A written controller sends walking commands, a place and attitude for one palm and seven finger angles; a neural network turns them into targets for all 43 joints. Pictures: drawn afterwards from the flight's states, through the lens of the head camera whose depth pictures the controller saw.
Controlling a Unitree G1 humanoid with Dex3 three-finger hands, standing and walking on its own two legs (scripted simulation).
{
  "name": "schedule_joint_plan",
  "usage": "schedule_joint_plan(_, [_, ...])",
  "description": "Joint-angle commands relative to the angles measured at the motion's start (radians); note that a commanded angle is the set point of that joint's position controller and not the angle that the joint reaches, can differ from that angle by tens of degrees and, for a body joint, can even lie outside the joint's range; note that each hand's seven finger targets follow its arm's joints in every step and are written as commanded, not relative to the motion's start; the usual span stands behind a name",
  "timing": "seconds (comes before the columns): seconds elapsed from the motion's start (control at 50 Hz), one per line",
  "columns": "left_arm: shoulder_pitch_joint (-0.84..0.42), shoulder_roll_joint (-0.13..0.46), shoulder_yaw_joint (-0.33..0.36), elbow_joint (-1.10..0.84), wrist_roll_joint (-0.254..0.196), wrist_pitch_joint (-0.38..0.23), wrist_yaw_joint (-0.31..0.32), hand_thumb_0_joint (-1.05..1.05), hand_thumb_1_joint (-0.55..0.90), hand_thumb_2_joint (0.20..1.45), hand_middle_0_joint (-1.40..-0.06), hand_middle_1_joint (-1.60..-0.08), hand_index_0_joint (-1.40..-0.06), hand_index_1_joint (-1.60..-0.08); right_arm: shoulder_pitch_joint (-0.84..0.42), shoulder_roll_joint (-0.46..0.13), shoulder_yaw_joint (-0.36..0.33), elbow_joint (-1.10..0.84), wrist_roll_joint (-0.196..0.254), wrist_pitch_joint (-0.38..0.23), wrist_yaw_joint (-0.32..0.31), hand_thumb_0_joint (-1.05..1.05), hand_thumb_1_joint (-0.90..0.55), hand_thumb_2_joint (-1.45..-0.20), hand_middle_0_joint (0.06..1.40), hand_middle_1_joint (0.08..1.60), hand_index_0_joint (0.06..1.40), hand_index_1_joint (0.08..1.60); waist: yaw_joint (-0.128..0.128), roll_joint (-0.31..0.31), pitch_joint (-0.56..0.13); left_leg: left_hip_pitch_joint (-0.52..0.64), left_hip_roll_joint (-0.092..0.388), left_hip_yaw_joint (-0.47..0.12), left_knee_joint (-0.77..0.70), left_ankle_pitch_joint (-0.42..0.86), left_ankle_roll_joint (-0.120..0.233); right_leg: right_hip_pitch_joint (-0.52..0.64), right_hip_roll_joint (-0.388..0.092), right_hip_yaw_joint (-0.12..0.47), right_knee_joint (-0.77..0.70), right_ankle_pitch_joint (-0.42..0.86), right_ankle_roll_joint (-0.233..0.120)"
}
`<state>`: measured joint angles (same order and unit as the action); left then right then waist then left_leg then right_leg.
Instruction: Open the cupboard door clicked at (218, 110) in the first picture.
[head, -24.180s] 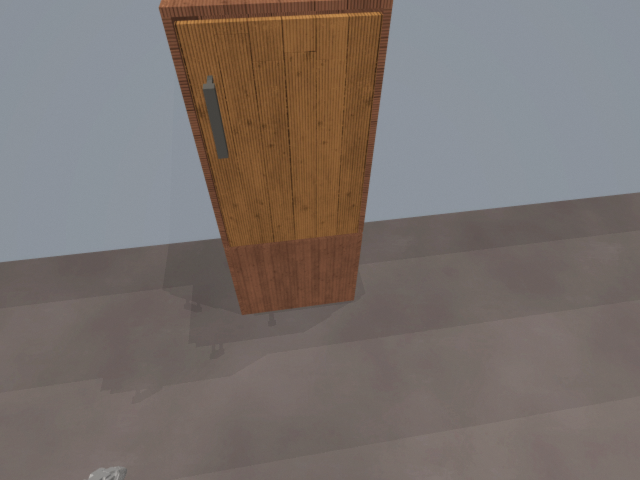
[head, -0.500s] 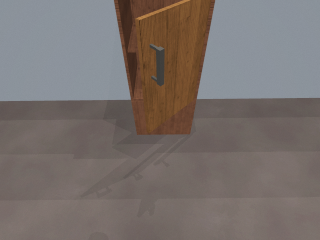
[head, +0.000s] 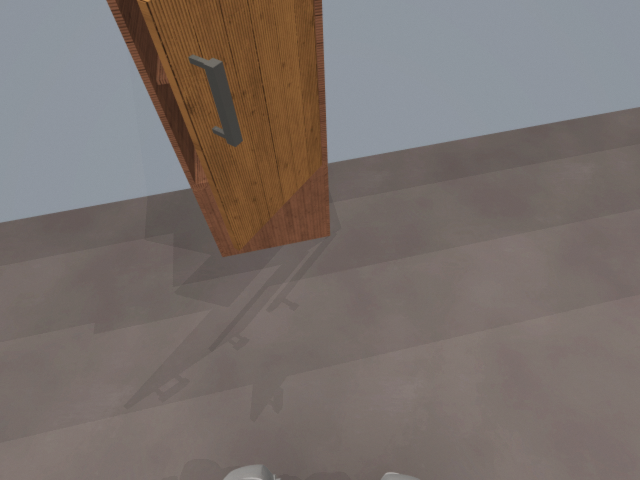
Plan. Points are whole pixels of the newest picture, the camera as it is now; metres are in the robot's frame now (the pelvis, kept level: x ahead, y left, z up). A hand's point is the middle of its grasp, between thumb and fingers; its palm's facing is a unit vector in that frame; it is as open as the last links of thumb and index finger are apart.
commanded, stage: walk to a spot facing it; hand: left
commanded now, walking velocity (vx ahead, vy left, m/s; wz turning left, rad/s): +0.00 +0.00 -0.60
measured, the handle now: (216, 102) +0.66 +0.23 +0.08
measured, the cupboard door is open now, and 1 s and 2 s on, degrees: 43 43 43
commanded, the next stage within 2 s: none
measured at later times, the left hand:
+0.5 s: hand (197, 450) +0.16 +0.20 -0.14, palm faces -0.26 -0.94 -0.22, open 7.4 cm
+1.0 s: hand (279, 404) +0.23 +0.09 -0.14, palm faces -0.61 -0.77 -0.16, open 7.4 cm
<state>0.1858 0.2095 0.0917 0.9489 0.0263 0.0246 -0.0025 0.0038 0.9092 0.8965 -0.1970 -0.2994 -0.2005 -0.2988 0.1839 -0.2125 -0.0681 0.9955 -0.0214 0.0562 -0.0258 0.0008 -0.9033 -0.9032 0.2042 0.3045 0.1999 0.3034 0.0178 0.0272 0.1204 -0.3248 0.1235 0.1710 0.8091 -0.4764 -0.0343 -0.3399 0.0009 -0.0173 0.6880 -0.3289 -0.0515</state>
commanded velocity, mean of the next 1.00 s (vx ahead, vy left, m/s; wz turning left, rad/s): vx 0.09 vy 0.00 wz -0.60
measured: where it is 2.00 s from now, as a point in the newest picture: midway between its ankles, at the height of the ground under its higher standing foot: (463, 470)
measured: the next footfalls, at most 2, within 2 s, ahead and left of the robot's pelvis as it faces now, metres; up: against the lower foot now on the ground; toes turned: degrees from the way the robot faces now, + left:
left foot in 0.32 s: +0.07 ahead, +0.15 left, +0.00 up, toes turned -13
right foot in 0.60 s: -0.01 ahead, -0.13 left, +0.00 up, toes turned -26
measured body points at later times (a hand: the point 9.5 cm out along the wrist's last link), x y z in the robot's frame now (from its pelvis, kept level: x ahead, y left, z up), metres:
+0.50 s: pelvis +0.00 +0.02 +0.02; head +0.07 +0.02 +0.46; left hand +0.18 +0.25 -0.13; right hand +0.01 -0.24 -0.11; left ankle +0.03 +0.16 -0.72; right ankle -0.03 -0.10 -0.66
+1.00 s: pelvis +0.03 +0.00 +0.02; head +0.07 -0.01 +0.47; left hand +0.26 +0.13 -0.13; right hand -0.12 -0.21 -0.11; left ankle +0.10 +0.11 -0.72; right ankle -0.05 -0.11 -0.64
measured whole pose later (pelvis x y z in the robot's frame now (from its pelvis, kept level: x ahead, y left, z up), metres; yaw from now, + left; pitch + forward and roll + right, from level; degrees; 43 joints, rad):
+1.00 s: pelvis +0.03 +0.00 +0.02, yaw -38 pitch +1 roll -1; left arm 0.15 0.24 0.09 0.91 0.03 0.05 -0.06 0.01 0.91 0.90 -0.20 -0.30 -0.20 -0.30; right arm 0.34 -0.21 -0.03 0.93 -0.04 -0.03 -0.02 0.00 -0.90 -0.90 0.20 0.30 0.20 0.30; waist -0.02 -0.02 0.07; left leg -0.22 0.12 0.12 0.49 -0.27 -0.03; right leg -0.53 -0.02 -0.03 1.07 -0.37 0.01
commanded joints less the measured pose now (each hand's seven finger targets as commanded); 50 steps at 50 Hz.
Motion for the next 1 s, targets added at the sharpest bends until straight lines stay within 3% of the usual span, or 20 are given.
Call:
schedule_joint_plan(0.0, [0.062, 0.203, 0.045, -0.055, 0.000, -0.007, 0.033, 0.000, 0.900, 0.900, -0.200, -0.300, -0.200, -0.300, -0.086, -0.104, -0.027, -0.138, 0.007, -0.023, 0.000, 0.000, -0.900, -0.900, 0.200, 0.300, 0.200, 0.300, 0.021, -0.222, -0.120, -0.270, -0.041, -0.199, 0.363, -0.020, -0.007, 0.177, -0.278, 0.503, -0.372, 0.249, -0.177])
schedule_joint_plan(0.1, [0.067, 0.197, 0.042, -0.058, 0.004, -0.012, 0.032, 0.000, 0.900, 0.900, -0.200, -0.300, -0.200, -0.300, -0.084, -0.061, -0.008, -0.142, 0.018, -0.034, -0.007, 0.000, -0.900, -0.900, 0.200, 0.300, 0.200, 0.300, 0.015, -0.142, -0.205, -0.148, -0.085, -0.168, 0.112, 0.000, -0.022, 0.261, -0.207, 0.415, -0.284, 0.570, -0.163])
schedule_joint_plan(0.24, [-0.005, 0.190, 0.040, -0.085, -0.007, 0.006, 0.019, 0.000, 0.900, 0.900, -0.200, -0.300, -0.200, -0.300, 0.024, -0.088, -0.009, -0.132, 0.025, -0.051, -0.023, 0.000, -0.900, -0.900, 0.200, 0.300, 0.200, 0.300, -0.050, -0.143, -0.194, 0.172, -0.107, -0.179, -0.352, 0.213, 0.001, 0.058, -0.112, 0.424, -0.215, 0.446, -0.059])
schedule_joint_plan(0.28, [-0.004, 0.098, 0.016, -0.132, -0.022, 0.007, -0.004, 0.000, 0.900, 0.900, -0.200, -0.300, -0.200, -0.300, 0.057, -0.249, -0.034, -0.142, -0.004, -0.065, -0.031, 0.000, -0.900, -0.900, 0.200, 0.300, 0.200, 0.300, -0.057, 0.308, -0.174, 0.348, 0.307, -0.583, -0.566, 0.323, 0.163, -0.272, 0.093, 0.144, 0.107, -0.198, 0.061])
schedule_joint_plan(0.3, [-0.039, 0.132, 0.019, -0.158, -0.010, 0.000, -0.010, 0.000, 0.900, 0.900, -0.200, -0.300, -0.200, -0.300, 0.052, -0.260, -0.033, -0.167, -0.007, -0.059, -0.035, 0.000, -0.900, -0.900, 0.200, 0.300, 0.200, 0.300, -0.061, 0.210, -0.142, 0.223, 0.393, -0.606, -0.547, 0.387, 0.244, -0.252, 0.034, 0.091, 0.288, -0.276, 0.087])
schedule_joint_plan(0.38, [-0.050, 0.106, 0.018, -0.137, -0.010, 0.015, -0.031, 0.000, 0.900, 0.900, -0.200, -0.300, -0.200, -0.300, -0.019, -0.179, -0.013, -0.183, -0.019, -0.064, -0.028, 0.000, -0.900, -0.900, 0.200, 0.300, 0.200, 0.300, -0.009, 0.195, -0.132, 0.202, 0.190, -0.243, -0.420, 0.764, 0.173, -0.221, -0.016, 0.036, 0.423, -0.176, 0.106])
schedule_joint_plan(0.52, [-0.021, 0.114, 0.007, -0.134, -0.011, 0.006, -0.041, 0.000, 0.900, 0.900, -0.200, -0.300, -0.200, -0.300, 0.036, -0.226, -0.031, -0.166, -0.010, -0.049, -0.010, 0.000, -0.900, -0.900, 0.200, 0.300, 0.200, 0.300, -0.009, 0.186, -0.152, 0.123, 0.174, -0.119, -0.297, 0.599, 0.087, 0.102, 0.018, -0.089, -0.084, 0.020, 0.067])
schedule_joint_plan(0.54, [0.046, 0.150, 0.016, -0.116, -0.010, -0.001, -0.036, 0.000, 0.900, 0.900, -0.200, -0.300, -0.200, -0.300, 0.020, -0.216, -0.031, -0.176, -0.004, -0.047, -0.006, 0.000, -0.900, -0.900, 0.200, 0.300, 0.200, 0.300, 0.027, 0.095, -0.165, 0.044, 0.135, -0.086, -0.177, 0.493, 0.043, 0.231, -0.012, -0.044, -0.220, 0.162, 0.045])
schedule_joint_plan(0.56, [0.101, 0.273, 0.039, -0.097, 0.004, -0.013, -0.019, 0.000, 0.900, 0.900, -0.200, -0.300, -0.200, -0.300, 0.020, -0.143, -0.020, -0.204, 0.011, -0.046, 0.001, 0.000, -0.900, -0.900, 0.200, 0.300, 0.200, 0.300, 0.046, -0.249, -0.198, -0.184, 0.005, 0.022, 0.066, 0.169, -0.026, 0.405, -0.264, 0.313, -0.326, 0.458, -0.048])
schedule_joint_plan(0.58, [0.160, 0.335, 0.048, -0.082, -0.009, -0.011, -0.003, 0.000, 0.900, 0.900, -0.200, -0.300, -0.200, -0.300, -0.047, -0.134, -0.008, -0.241, 0.015, -0.036, -0.003, 0.000, -0.900, -0.900, 0.200, 0.300, 0.200, 0.300, 0.099, -0.348, -0.197, -0.257, -0.053, -0.082, 0.254, -0.206, -0.035, 0.344, -0.418, 0.477, -0.351, 0.637, -0.172])
schedule_joint_plan(0.6, [0.133, 0.334, 0.047, -0.088, -0.009, -0.001, 0.002, 0.000, 0.900, 0.900, -0.200, -0.300, -0.200, -0.300, -0.045, -0.130, -0.004, -0.241, 0.016, -0.036, 0.000, 0.000, -0.900, -0.900, 0.200, 0.300, 0.200, 0.300, 0.080, -0.212, -0.168, -0.268, -0.033, -0.151, 0.307, -0.164, -0.021, 0.300, -0.392, 0.441, -0.318, 0.546, -0.211])
schedule_joint_plan(0.64, [0.031, 0.251, 0.037, -0.107, -0.002, 0.000, 0.020, 0.000, 0.900, 0.900, -0.200, -0.300, -0.200, -0.300, -0.042, -0.139, -0.009, -0.205, 0.014, -0.034, -0.009, 0.000, -0.900, -0.900, 0.200, 0.300, 0.200, 0.300, 0.034, -0.340, -0.184, -0.276, -0.022, -0.179, 0.335, -0.067, -0.031, 0.284, -0.270, 0.363, -0.283, 0.534, -0.170])
schedule_joint_plan(0.7, [-0.035, 0.233, 0.031, -0.127, 0.005, 0.001, 0.023, 0.000, 0.900, 0.900, -0.200, -0.300, -0.200, -0.300, 0.003, -0.097, -0.003, -0.178, 0.015, -0.033, 0.002, 0.000, -0.900, -0.900, 0.200, 0.300, 0.200, 0.300, -0.017, -0.184, -0.186, -0.103, -0.041, -0.148, 0.144, -0.017, -0.035, 0.140, -0.236, 0.327, -0.281, 0.415, -0.143])
schedule_joint_plan(0.78, [-0.080, 0.231, 0.029, -0.131, 0.001, 0.007, -0.004, 0.000, 0.900, 0.900, -0.200, -0.300, -0.200, -0.300, 0.120, -0.096, -0.003, -0.144, 0.003, -0.046, 0.009, 0.000, -0.900, -0.900, 0.200, 0.300, 0.200, 0.300, -0.064, -0.166, -0.112, 0.155, -0.107, -0.068, -0.193, 0.109, -0.025, -0.104, -0.145, 0.358, -0.336, -0.220, -0.093])
schedule_joint_plan(0.8, [-0.095, 0.201, 0.021, -0.138, -0.001, 0.008, -0.010, 0.000, 0.900, 0.900, -0.200, -0.300, -0.200, -0.300, 0.187, -0.128, -0.009, -0.129, 0.002, -0.057, 0.004, 0.000, -0.900, -0.900, 0.200, 0.300, 0.200, 0.300, -0.100, -0.086, -0.110, 0.292, -0.066, -0.129, -0.341, 0.057, -0.003, -0.243, -0.092, 0.325, -0.261, -0.339, -0.054])
schedule_joint_plan(0.82, [-0.114, 0.129, 0.004, -0.170, -0.007, 0.011, -0.021, 0.000, 0.900, 0.900, -0.200, -0.300, -0.200, -0.300, 0.277, -0.222, -0.026, -0.106, -0.018, -0.070, -0.006, 0.000, -0.900, -0.900, 0.200, 0.300, 0.200, 0.300, -0.140, 0.186, -0.099, 0.378, 0.149, -0.411, -0.530, -0.218, 0.075, -0.413, 0.050, 0.184, 0.012, -0.378, 0.005])
schedule_joint_plan(0.84, [-0.174, 0.103, 0.004, -0.224, -0.014, 0.002, -0.029, 0.000, 0.900, 0.900, -0.200, -0.300, -0.200, -0.300, 0.326, -0.302, -0.038, -0.106, -0.030, -0.082, -0.022, 0.000, -0.900, -0.900, 0.200, 0.300, 0.200, 0.300, -0.154, 0.314, -0.074, 0.308, 0.412, -0.728, -0.702, -0.386, 0.193, -0.479, 0.057, 0.036, 0.283, -0.315, 0.051])
schedule_joint_plan(0.86, [-0.221, 0.132, 0.016, -0.229, -0.002, -0.011, -0.046, 0.000, 0.900, 0.900, -0.200, -0.300, -0.200, -0.300, 0.285, -0.304, -0.037, -0.115, -0.027, -0.092, -0.016, 0.000, -0.900, -0.900, 0.200, 0.300, 0.200, 0.300, -0.134, 0.127, -0.050, 0.219, 0.434, -0.767, -0.722, -0.337, 0.245, -0.454, -0.031, 0.096, 0.411, -0.215, 0.043])
schedule_joint_plan(0.9, [-0.159, 0.113, 0.016, -0.181, 0.008, -0.017, -0.061, 0.000, 0.900, 0.900, -0.200, -0.300, -0.200, -0.300, 0.163, -0.225, -0.013, -0.138, -0.023, -0.105, -0.006, 0.000, -0.900, -0.900, 0.200, 0.300, 0.200, 0.300, -0.055, 0.146, -0.036, 0.141, 0.300, -0.489, -0.668, -0.162, 0.168, -0.398, -0.070, 0.054, 0.481, -0.082, 0.053])
schedule_joint_plan(0.98, [-0.165, 0.052, -0.006, -0.161, 0.001, -0.011, -0.079, 0.000, 0.900, 0.900, -0.200, -0.300, -0.200, -0.300, 0.221, -0.173, -0.001, -0.100, -0.021, -0.115, -0.005, 0.000, -0.900, -0.900, 0.200, 0.300, 0.200, 0.300, -0.063, 0.159, -0.083, 0.206, 0.194, -0.151, -0.600, 0.147, 0.112, -0.288, -0.073, -0.038, 0.274, 0.003, 0.070])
